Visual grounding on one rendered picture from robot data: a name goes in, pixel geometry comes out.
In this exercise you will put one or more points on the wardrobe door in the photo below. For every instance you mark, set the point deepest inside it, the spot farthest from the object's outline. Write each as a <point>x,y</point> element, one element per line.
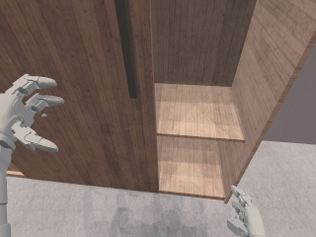
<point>11,167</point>
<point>104,137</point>

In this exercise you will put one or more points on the robot left forearm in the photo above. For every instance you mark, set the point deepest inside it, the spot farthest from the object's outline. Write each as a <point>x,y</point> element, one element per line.
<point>7,147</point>

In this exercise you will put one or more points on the robot right hand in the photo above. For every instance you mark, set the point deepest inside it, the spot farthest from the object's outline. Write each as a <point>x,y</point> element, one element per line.
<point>250,222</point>

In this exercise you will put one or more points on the robot left hand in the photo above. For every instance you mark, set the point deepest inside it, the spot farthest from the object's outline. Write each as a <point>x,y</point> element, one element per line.
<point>12,110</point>

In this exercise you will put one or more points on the handle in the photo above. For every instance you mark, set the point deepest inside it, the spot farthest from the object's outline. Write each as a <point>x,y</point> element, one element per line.
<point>126,47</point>

